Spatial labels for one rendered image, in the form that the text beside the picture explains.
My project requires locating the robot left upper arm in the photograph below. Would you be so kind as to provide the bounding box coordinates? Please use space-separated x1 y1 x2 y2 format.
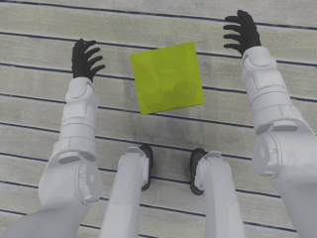
0 160 104 238

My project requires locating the left robot hand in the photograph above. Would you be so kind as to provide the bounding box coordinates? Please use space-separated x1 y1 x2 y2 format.
71 39 106 82

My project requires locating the robot right forearm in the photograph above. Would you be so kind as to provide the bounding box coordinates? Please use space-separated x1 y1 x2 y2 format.
241 46 317 137

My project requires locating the carton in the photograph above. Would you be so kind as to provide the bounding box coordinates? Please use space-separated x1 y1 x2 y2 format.
130 42 205 115

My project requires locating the right robot hand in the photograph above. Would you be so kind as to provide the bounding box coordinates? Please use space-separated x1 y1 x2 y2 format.
223 9 262 57

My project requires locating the robot left thigh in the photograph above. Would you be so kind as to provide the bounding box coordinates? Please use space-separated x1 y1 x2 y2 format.
98 152 150 238

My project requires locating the robot left forearm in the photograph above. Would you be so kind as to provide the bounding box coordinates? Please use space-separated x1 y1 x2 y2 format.
38 76 100 202

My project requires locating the right robot shin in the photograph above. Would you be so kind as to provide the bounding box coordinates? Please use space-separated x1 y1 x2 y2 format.
194 151 232 190

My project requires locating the robot right upper arm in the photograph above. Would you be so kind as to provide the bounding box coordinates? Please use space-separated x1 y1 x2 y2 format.
252 131 317 238

